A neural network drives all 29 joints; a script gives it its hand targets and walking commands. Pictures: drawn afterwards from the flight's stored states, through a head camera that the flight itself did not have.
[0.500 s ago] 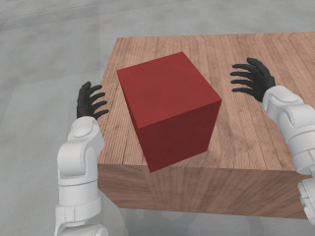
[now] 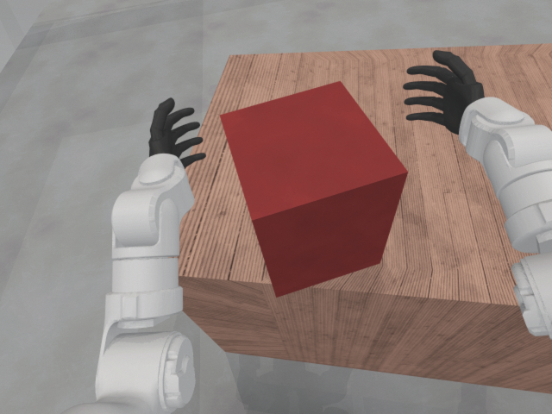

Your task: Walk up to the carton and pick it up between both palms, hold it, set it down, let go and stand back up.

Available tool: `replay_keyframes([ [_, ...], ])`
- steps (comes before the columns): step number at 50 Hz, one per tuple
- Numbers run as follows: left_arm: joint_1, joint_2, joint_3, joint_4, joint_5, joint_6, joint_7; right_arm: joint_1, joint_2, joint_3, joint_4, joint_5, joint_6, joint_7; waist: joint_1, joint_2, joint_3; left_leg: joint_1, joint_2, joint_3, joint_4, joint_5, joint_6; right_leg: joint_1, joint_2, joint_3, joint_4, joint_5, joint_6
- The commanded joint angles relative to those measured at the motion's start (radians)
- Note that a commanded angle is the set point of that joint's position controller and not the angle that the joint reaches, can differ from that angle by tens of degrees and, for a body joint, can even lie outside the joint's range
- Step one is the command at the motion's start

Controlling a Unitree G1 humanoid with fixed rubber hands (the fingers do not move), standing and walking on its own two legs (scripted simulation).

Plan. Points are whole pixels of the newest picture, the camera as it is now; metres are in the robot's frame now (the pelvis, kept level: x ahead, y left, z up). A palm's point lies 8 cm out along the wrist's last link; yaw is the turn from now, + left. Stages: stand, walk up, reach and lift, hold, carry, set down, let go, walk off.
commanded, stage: reach and lift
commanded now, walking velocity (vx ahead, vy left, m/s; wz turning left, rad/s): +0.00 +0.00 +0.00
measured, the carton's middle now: (306, 195) +0.44 +0.08 +0.02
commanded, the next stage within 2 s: none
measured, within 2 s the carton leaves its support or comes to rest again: neither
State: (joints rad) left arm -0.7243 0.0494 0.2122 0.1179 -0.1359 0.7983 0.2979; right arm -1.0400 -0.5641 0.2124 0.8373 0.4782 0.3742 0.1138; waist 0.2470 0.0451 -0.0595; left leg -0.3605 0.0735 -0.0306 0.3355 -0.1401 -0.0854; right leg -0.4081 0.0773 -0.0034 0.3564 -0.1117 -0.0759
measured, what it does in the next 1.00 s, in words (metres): stands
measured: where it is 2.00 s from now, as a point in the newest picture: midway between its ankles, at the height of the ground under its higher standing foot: outside the picture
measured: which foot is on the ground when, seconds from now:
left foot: down 0.00-1.00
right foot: down 0.00-1.00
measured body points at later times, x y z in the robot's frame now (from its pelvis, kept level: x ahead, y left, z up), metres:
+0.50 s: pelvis +0.01 +0.01 +0.00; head +0.07 -0.02 +0.45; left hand +0.38 +0.26 +0.14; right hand +0.53 -0.10 +0.15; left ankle +0.01 +0.17 -0.74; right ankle +0.03 -0.07 -0.74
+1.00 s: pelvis +0.00 +0.01 -0.01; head +0.09 -0.02 +0.43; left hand +0.38 +0.24 +0.07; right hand +0.53 -0.07 +0.08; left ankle +0.01 +0.17 -0.74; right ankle +0.03 -0.07 -0.74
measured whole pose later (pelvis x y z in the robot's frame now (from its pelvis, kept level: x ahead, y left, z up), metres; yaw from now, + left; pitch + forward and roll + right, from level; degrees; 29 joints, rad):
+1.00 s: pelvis +0.00 +0.01 -0.01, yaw +1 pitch +19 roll -1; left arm -0.76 -0.08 0.23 0.73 -0.04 0.16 0.26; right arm -1.09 -0.39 0.07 1.26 0.22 -0.01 0.10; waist 0.31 0.05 -0.17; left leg -0.62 0.08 -0.05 0.46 -0.17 -0.08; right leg -0.62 0.08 -0.03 0.40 -0.11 -0.07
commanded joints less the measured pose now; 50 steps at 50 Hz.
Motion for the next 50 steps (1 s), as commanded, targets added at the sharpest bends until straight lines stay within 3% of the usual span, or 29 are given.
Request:
replay_keyframes([
  [1, -0.498, 0.162, 0.015, -0.123, -0.02, -0.086, -0.002, -0.627, -0.171, -0.087, -0.206, -0.017, -0.066, -0.016, 0.024, -0.184, -0.717, 0.0, -0.078, 0.082, 0.023, 0.244, 0.049, 0.525, -0.039, 0.062, 0.043, 0.351, 0.086],
  [3, -0.499, 0.143, 0.009, -0.063, -0.021, -0.1, -0.003, -0.615, -0.155, -0.1, -0.148, -0.023, -0.062, -0.012, 0.002, -0.202, -0.691, -0.019, -0.076, 0.068, 0.009, 0.241, 0.051, 0.502, -0.038, 0.05, 0.053, 0.351, 0.095],
  [5, -0.528, 0.188, 0.061, -0.049, 0.021, -0.112, 0.004, -0.653, -0.147, -0.07, -0.144, -0.008, -0.059, -0.011, 0.062, -0.213, -0.719, -0.049, -0.077, 0.078, 0.01, 0.253, 0.049, 0.527, -0.041, 0.059, 0.073, 0.375, 0.097],
  [7, -0.566, 0.177, 0.048, -0.037, -0.008, -0.126, -0.004, -0.677, -0.162, -0.109, -0.142, -0.048, -0.062, -0.018, 0.02, -0.227, -0.749, -0.046, -0.081, 0.074, 0.014, 0.249, 0.042, 0.542, -0.041, 0.053, 0.065, 0.396, 0.103],
  [8, -0.563, 0.186, 0.073, -0.033, 0.009, -0.136, -0.005, -0.67, -0.146, -0.088, -0.154, -0.047, -0.067, -0.024, 0.039, -0.229, -0.798, -0.049, -0.086, 0.084, 0.016, 0.272, 0.041, 0.571, -0.05, 0.065, 0.069, 0.456, 0.109],
  [9, -0.562, 0.154, 0.037, 0.016, 0.003, -0.134, -0.007, -0.67, -0.152, -0.113, -0.1, -0.069, -0.07, -0.025, -0.003, -0.232, -0.753, -0.037, -0.082, 0.077, 0.008, 0.275, 0.037, 0.529, -0.037, 0.041, 0.069, 0.448, 0.106],
  [10, -0.536, 0.15, 0.044, 0.044, 0.011, -0.139, -0.018, -0.654, -0.132, -0.101, -0.06, -0.057, -0.063, -0.022, 0.01, -0.218, -0.718, -0.022, -0.08, 0.076, 0.012, 0.285, 0.04, 0.523, -0.039, 0.051, 0.056, 0.425, 0.096],
  [11, -0.554, 0.139, 0.038, -0.03, 0.022, -0.154, -0.008, -0.642, -0.146, -0.093, -0.038, -0.046, -0.072, -0.012, 0.02, -0.179, -0.774, 0.02, -0.08, 0.083, 0.024, 0.371, 0.019, 0.534, -0.026, 0.036, 0.061, 0.476, 0.09],
  [12, -0.535, 0.12, 0.037, 0.016, 0.033, -0.156, -0.015, -0.608, -0.144, -0.096, 0.012, -0.061, -0.071, -0.009, 0.008, -0.182, -0.748, 0.03, -0.079, 0.082, 0.03, 0.377, 0.015, 0.532, -0.016, 0.029, 0.05, 0.467, 0.083],
  [14, -0.486, 0.133, 0.071, -0.002, 0.057, -0.163, -0.016, -0.647, -0.13, -0.074, -0.059, -0.044, -0.093, -0.009, 0.05, -0.179, -0.776, 0.054, -0.081, 0.086, 0.027, 0.402, 0.017, 0.567, -0.015, 0.023, 0.052, 0.55, 0.088],
  [15, -0.484, 0.117, 0.056, 0.081, 0.051, -0.173, -0.021, -0.625, -0.118, -0.081, -0.004, -0.058, -0.094, -0.008, 0.031, -0.169, -0.704, 0.029, -0.081, 0.074, 0.007, 0.341, 0.019, 0.526, -0.022, 0.022, 0.042, 0.487, 0.092],
  [19, -0.447, 0.095, 0.066, 0.055, 0.074, -0.214, -0.029, -0.585, -0.089, -0.101, 0.035, -0.087, -0.117, 0.008, 0.022, -0.196, -0.667, 0.055, -0.08, 0.074, 0.015, 0.388, 0.025, 0.524, -0.008, 0.015, 0.039, 0.474, 0.09],
  [20, -0.412, 0.08, 0.063, 0.08, 0.082, -0.225, -0.036, -0.548, -0.09, -0.107, 0.044, -0.089, -0.123, 0.01, 0.021, -0.171, -0.646, 0.06, -0.082, 0.079, 0.015, 0.371, 0.021, 0.521, -0.004, 0.012, 0.03, 0.455, 0.081],
  [21, -0.41, 0.055, 0.033, 0.041, 0.079, -0.238, -0.034, -0.522, -0.085, -0.12, 0.042, -0.105, -0.14, 0.012, -0.002, -0.15, -0.67, 0.069, -0.084, 0.079, 0.026, 0.387, 0.011, 0.524, -0.004, 0.003, 0.027, 0.47, 0.078],
  [22, -0.415, 0.052, 0.034, 0.042, 0.082, -0.248, -0.034, -0.528, -0.085, -0.129, 0.047, -0.113, -0.145, 0.019, 0.008, -0.133, -0.675, 0.085, -0.083, 0.077, 0.03, 0.398, 0.013, 0.507, -0.004, 0.005, 0.019, 0.438, 0.072],
  [23, -0.411, 0.042, 0.026, 0.049, 0.086, -0.264, -0.029, -0.521, -0.101, -0.176, 0.066, -0.157, -0.161, 0.02, -0.019, -0.16, -0.624, 0.094, -0.074, 0.062, 0.016, 0.373, 0.009, 0.446, 0.015, -0.019, 0.012, 0.363, 0.071],
  [25, -0.401, 0.033, 0.022, 0.052, 0.079, -0.304, -0.03, -0.531, -0.057, -0.158, -0.009, -0.157, -0.194, 0.026, 0.016, -0.151, -0.654, 0.074, -0.079, 0.082, 0.035, 0.367, 0.022, 0.467, 0.007, -0.001, 0.001, 0.364, 0.068],
  [26, -0.376, 0.04, 0.013, 0.055, 0.088, -0.327, -0.03, -0.49, -0.054, -0.176, -0.001, -0.177, -0.213, 0.024, 0.003, -0.16, -0.666, 0.07, -0.079, 0.071, 0.042, 0.366, 0.024, 0.453, 0.011, -0.001, 0.018, 0.346, 0.072],
  [27, -0.402, 0.062, 0.036, 0.026, 0.093, -0.355, -0.022, -0.509, -0.064, -0.177, -0.025, -0.168, -0.23, 0.024, 0.039, -0.133, -0.73, 0.06, -0.081, 0.085, 0.05, 0.389, 0.016, 0.498, 0.005, 0.01, 0.025, 0.385, 0.065],
  [29, -0.406, 0.045, 0.017, 0.083, 0.091, -0.397, -0.023, -0.507, -0.041, -0.186, -0.011, -0.182, -0.256, 0.032, 0.03, -0.14, -0.697, 0.024, -0.079, 0.077, 0.051, 0.345, 0.019, 0.44, 0.005, 0.008, 0.03, 0.309, 0.07],
  [30, -0.402, 0.021, -0.009, 0.049, 0.079, -0.422, -0.02, -0.509, -0.044, -0.178, -0.022, -0.168, -0.275, 0.035, 0.041, -0.125, -0.741, 0.038, -0.073, 0.074, 0.057, 0.369, 0.011, 0.432, 0.013, -0.001, 0.033, 0.322, 0.065],
  [32, -0.402, 0.037, 0.004, 0.139, 0.1, -0.476, -0.018, -0.507, -0.038, -0.18, -0.007, -0.196, -0.309, 0.033, 0.052, -0.119, -0.714, -0.011, -0.074, 0.09, 0.054, 0.299, 0.017, 0.417, 0.0, 0.011, 0.024, 0.262, 0.06],
  [33, -0.443, 0.024, -0.009, 0.15, 0.099, -0.502, -0.013, -0.522, -0.021, -0.22, 0.026, -0.219, -0.318, 0.029, 0.03, -0.115, -0.756, -0.029, -0.072, 0.092, 0.061, 0.275, 0.015, 0.386, -0.004, 0.004, 0.033, 0.235, 0.062],
  [34, -0.421, 0.028, 0.013, 0.181, 0.102, -0.517, -0.013, -0.526, -0.014, -0.204, 0.044, -0.223, -0.33, 0.026, 0.048, -0.149, -0.739, -0.06, -0.072, 0.091, 0.07, 0.282, 0.019, 0.406, -0.005, 0.013, 0.044, 0.256, 0.069],
  [36, -0.392, 0.003, -0.021, 0.188, 0.083, -0.583, -0.014, -0.518, -0.023, -0.221, 0.003, -0.24, -0.393, 0.009, 0.024, -0.17, -0.898, -0.022, -0.067, 0.091, 0.109, 0.375, 0.008, 0.399, 0.013, -0.005, 0.066, 0.329, 0.064],
  [37, -0.397, 0.008, -0.013, 0.227, 0.076, -0.609, -0.014, -0.543, -0.024, -0.213, 0.009, -0.246, -0.408, 0.006, 0.04, -0.181, -0.884, -0.056, -0.064, 0.088, 0.107, 0.352, 0.012, 0.389, 0.008, -0.003, 0.063, 0.308, 0.067],
  [44, -0.415, 0.008, -0.005, 0.406, 0.079, -0.696, -0.033, -0.573, 0.015, -0.163, 0.157, -0.257, -0.452, -0.016, 0.037, -0.243, -0.874, -0.158, -0.061, 0.1, 0.149, 0.347, 0.02, 0.418, -0.008, 0.005, 0.107, 0.367, 0.078],
  [45, -0.409, -0.013, -0.012, 0.357, 0.09, -0.7, -0.03, -0.551, 0.006, -0.162, 0.182, -0.257, -0.46, -0.013, 0.024, -0.225, -0.919, -0.144, -0.064, 0.1, 0.146, 0.367, 0.01, 0.432, -0.007, -0.001, 0.118, 0.383, 0.078],
  [50, -0.415, 0.004, 0.029, 0.453, 0.118, -0.718, -0.033, -0.555, 0.037, -0.176, 0.291, -0.253, -0.444, -0.016, 0.043, -0.239, -0.781, -0.182, -0.057, 0.101, 0.123, 0.282, 0.025, 0.401, -0.016, 0.001, 0.097, 0.271, 0.081],
])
